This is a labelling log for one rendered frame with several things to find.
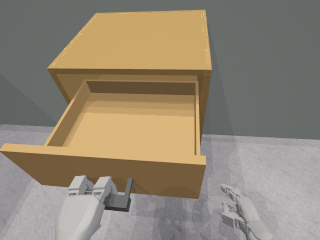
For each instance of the drawer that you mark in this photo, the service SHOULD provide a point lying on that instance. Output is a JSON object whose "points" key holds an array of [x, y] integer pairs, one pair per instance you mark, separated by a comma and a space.
{"points": [[147, 130]]}

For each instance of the robot right hand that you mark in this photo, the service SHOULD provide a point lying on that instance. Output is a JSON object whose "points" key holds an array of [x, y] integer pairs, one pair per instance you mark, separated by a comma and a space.
{"points": [[238, 215]]}

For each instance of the cabinet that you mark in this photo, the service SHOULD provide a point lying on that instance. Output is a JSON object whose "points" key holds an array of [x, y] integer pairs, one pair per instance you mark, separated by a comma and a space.
{"points": [[144, 46]]}

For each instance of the robot left hand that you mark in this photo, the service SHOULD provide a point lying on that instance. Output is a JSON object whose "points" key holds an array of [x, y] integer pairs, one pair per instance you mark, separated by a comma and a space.
{"points": [[79, 215]]}

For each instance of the right robot forearm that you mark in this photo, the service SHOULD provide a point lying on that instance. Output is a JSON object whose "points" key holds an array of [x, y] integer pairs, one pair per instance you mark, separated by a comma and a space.
{"points": [[258, 230]]}

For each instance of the handle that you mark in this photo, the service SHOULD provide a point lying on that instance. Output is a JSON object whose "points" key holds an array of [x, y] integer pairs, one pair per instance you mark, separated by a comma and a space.
{"points": [[117, 202]]}

